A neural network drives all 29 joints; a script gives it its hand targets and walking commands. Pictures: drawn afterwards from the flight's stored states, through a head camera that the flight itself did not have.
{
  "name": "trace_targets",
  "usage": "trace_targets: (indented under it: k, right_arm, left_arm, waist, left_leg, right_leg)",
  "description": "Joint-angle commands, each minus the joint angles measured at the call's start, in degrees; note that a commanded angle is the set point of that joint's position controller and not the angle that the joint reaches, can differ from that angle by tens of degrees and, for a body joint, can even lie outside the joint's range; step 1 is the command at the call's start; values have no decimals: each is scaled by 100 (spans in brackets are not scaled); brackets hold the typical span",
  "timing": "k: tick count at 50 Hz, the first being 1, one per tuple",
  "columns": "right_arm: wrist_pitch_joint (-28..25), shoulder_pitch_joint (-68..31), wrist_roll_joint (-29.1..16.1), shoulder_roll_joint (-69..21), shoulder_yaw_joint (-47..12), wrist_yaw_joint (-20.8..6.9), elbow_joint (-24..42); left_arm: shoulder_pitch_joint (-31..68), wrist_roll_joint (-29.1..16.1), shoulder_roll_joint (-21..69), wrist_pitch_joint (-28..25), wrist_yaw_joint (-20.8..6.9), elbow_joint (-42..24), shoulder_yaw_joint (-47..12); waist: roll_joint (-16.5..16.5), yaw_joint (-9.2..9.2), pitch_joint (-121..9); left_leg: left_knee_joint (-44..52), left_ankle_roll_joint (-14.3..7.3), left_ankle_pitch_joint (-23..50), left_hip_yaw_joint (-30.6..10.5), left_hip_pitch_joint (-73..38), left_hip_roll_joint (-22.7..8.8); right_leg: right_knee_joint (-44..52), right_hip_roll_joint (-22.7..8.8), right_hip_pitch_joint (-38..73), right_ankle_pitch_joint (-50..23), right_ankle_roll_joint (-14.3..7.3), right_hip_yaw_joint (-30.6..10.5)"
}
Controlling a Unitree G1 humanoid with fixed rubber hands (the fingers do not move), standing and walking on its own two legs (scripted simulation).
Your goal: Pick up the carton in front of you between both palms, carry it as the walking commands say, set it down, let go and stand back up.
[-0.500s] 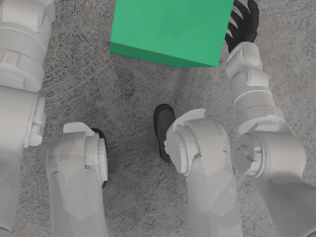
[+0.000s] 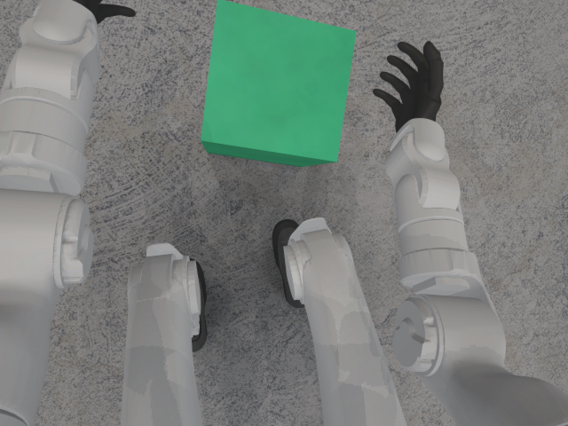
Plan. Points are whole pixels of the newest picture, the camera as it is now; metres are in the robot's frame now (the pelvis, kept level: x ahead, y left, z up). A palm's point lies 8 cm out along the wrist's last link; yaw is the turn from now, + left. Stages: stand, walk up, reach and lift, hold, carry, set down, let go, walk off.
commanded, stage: set down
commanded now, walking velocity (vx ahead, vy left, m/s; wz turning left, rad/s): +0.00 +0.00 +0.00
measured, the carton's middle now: (268, 102) +0.51 -0.08 -0.36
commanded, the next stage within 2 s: let go in 0.46 s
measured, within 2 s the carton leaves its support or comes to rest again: neither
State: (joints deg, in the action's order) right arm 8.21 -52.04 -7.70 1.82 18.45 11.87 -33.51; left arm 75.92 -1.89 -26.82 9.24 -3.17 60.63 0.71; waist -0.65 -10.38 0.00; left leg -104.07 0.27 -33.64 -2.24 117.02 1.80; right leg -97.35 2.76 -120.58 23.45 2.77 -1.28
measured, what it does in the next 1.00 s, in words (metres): rises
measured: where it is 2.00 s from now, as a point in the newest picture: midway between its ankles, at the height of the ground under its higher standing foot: (244, 298)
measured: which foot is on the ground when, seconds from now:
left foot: down 0.00-1.00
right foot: down 0.00-1.00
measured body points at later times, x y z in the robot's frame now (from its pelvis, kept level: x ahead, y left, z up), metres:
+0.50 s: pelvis +0.02 +0.01 +0.13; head +0.32 +0.02 +0.47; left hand +0.58 +0.15 +0.03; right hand +0.44 -0.23 +0.03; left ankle +0.07 +0.12 -0.45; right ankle +0.13 -0.12 -0.45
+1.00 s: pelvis +0.09 -0.02 +0.25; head +0.26 +0.01 +0.66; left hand +0.42 +0.20 +0.14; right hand +0.35 -0.24 +0.16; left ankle +0.07 +0.12 -0.45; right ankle +0.13 -0.12 -0.45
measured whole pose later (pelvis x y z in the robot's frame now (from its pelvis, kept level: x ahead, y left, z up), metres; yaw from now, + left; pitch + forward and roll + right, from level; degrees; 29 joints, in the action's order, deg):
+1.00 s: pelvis +0.09 -0.02 +0.25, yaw +4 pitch +25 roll +0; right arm 2.8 -4.8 -0.6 9.6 4.5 -5.2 -25.5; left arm 17.1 4.0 -9.7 3.3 4.3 34.6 9.7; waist 1.7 -7.0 -3.7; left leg -44.4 1.4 -20.3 -4.4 48.8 1.6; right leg -43.2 0.5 -52.5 15.3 -0.2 -0.3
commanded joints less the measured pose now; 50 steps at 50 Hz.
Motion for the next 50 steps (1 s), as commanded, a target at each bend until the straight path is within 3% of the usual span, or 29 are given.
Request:
trace_targets:
  k: [1,9,22,25,30,35,42,46,50]
  right_arm:
    - [-40,-538,72,500,124,-17,817]
    - [93,-312,158,417,186,-109,1022]
    - [116,-45,563,226,429,-302,909]
    - [71,122,683,142,421,-392,865]
    - [-92,1039,936,197,264,-649,964]
    - [-286,2133,1111,560,-110,-1092,1194]
    - [-448,3524,931,1027,-835,-1620,1220]
    - [-588,4370,772,1193,-1174,-1714,1197]
    - [-709,5204,595,1252,-1454,-1710,1383]
  left_arm:
    - [1516,89,-512,-23,-46,-851,137]
    - [1236,267,-418,133,-150,-1109,321]
    - [819,559,-214,137,-315,-891,594]
    - [533,680,-111,96,-312,-789,754]
    - [-581,942,293,-26,-131,-1126,1038]
    - [-2075,1039,943,-173,361,-2116,1239]
    - [-3692,805,1352,-426,829,-3225,1113]
    - [-4703,626,1388,-623,812,-3256,969]
    - [-5655,521,1298,-817,702,-3161,863]
  waist:
    - [-1124,-201,-6194]
    - [-1173,-164,-6229]
    - [-1027,-224,-5634]
    - [-947,-145,-5562]
    - [-853,-44,-5977]
    - [-741,85,-5879]
    - [-498,175,-4244]
    - [-270,228,-3399]
    - [-2,293,-2847]
  left_leg:
    - [1478,-124,1494,287,-3294,216]
    - [2292,-83,1824,279,-4140,250]
    - [3709,-32,2086,169,-5172,239]
    - [4009,-20,2217,154,-5398,231]
    - [4459,33,2992,105,-6238,266]
    - [5035,130,3548,24,-7126,278]
    - [6052,199,2353,132,-7311,238]
    - [6464,139,1950,193,-7366,197]
    - [6733,80,1965,217,-7522,180]
  right_leg:
    - [910,211,3898,-1865,318,764]
    - [1702,206,4331,-2060,296,761]
    - [3075,135,5221,-2205,285,727]
    - [3333,114,5491,-2249,290,723]
    - [3703,115,6182,-2709,229,729]
    - [4173,109,6933,-2879,19,678]
    - [5038,-21,8341,-2268,-139,411]
    - [5473,-92,9216,-2232,-110,209]
    - [5787,-152,10162,-2704,-52,16]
